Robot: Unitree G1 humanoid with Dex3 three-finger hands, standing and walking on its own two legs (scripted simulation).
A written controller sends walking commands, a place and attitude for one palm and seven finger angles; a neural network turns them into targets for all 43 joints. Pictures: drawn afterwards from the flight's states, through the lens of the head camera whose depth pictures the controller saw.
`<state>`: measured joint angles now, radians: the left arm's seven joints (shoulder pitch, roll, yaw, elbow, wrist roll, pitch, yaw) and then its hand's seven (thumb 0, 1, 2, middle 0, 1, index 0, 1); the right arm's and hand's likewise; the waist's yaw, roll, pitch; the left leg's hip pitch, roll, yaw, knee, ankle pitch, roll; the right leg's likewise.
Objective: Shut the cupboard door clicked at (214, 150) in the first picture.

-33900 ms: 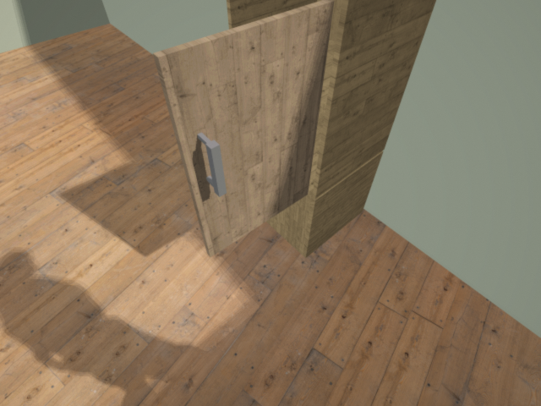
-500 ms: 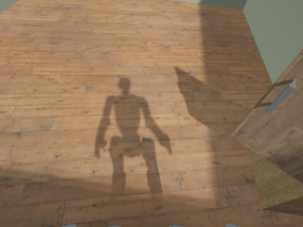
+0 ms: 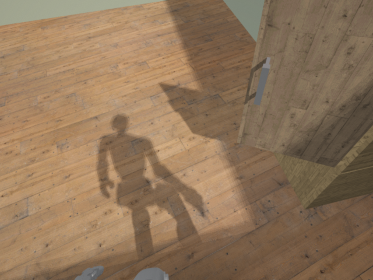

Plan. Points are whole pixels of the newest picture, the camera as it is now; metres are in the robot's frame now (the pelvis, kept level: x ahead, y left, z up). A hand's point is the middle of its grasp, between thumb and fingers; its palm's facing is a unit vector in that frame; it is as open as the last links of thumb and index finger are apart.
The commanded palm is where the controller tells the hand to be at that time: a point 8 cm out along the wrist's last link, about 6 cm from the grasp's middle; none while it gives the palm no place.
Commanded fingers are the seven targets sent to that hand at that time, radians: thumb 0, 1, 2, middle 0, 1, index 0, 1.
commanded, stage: turn to face it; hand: left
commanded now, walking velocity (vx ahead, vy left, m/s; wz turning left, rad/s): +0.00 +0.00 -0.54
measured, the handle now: (262, 81) +0.65 -0.20 +0.02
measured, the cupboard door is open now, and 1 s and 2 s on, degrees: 57 57 57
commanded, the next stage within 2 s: take the last steps up to it in 0.50 s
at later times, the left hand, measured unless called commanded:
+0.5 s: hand out of the picture +0.14 +0.22 -0.16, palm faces -0.20 -0.96 -0.20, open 7.4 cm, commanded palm none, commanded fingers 0.00 0.90 0.90 -0.20 -0.30 -0.20 -0.30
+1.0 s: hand out of the picture +0.14 +0.14 -0.17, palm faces -0.32 -0.94 -0.15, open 7.4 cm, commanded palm none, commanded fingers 0.00 0.90 0.90 -0.20 -0.30 -0.20 -0.30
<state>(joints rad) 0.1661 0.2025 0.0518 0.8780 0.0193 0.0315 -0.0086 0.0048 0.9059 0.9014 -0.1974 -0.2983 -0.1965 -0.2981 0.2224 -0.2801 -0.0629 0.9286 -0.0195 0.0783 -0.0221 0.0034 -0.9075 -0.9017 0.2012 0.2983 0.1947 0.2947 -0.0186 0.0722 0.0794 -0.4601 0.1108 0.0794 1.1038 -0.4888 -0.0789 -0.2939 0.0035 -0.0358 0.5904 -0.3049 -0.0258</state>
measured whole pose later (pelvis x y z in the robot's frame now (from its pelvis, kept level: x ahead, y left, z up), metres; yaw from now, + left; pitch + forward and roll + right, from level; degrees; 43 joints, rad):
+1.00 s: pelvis +0.07 -0.02 +0.00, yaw -20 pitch +1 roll -2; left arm 0.30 0.18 0.05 1.03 0.03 0.01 -0.01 0.01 0.90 0.90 -0.20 -0.30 -0.20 -0.30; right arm 0.24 -0.21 -0.05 0.97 -0.03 0.01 -0.01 0.00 -0.91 -0.90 0.20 0.30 0.19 0.29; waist -0.02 -0.01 0.02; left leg -0.43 0.09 0.10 0.72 -0.34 -0.05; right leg -0.09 0.04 -0.03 0.42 -0.35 -0.03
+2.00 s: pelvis +0.19 -0.12 +0.00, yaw -24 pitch +1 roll -1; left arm 0.20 0.23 0.05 0.97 0.03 0.03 0.03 0.00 0.91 0.90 -0.20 -0.30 -0.20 -0.30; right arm 0.09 -0.24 -0.05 0.91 -0.01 0.03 0.00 0.00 -0.91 -0.90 0.20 0.30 0.19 0.29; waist 0.03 -0.02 0.06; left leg -0.27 0.03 0.01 0.58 -0.33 -0.04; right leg -0.37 -0.12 -0.10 0.57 -0.20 0.05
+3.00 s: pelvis +0.14 -0.07 +0.01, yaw -26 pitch +0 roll -1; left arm 0.34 0.09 -0.02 1.14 0.02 -0.02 0.04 0.00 0.91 0.90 -0.20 -0.30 -0.20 -0.30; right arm 0.33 -0.13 0.00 1.13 -0.01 0.00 -0.03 0.00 -0.91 -0.90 0.20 0.30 0.19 0.29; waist -0.02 0.01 0.04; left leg -0.28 0.01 0.05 0.47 -0.18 0.03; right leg -0.12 0.04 -0.01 0.40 -0.28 -0.03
